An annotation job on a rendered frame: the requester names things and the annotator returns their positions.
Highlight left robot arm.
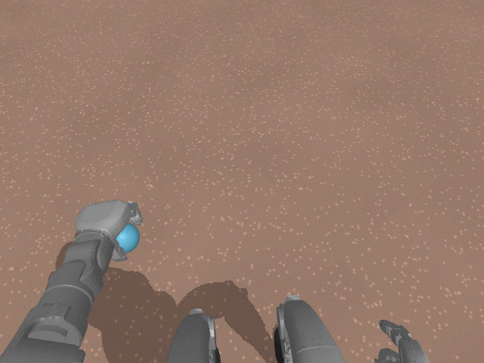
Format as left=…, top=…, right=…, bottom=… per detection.
left=0, top=229, right=115, bottom=363

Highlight ball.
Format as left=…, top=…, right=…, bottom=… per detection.
left=116, top=223, right=140, bottom=253

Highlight left robot hand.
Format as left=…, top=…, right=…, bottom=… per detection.
left=76, top=200, right=143, bottom=262

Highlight right robot hand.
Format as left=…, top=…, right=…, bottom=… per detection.
left=374, top=320, right=430, bottom=363

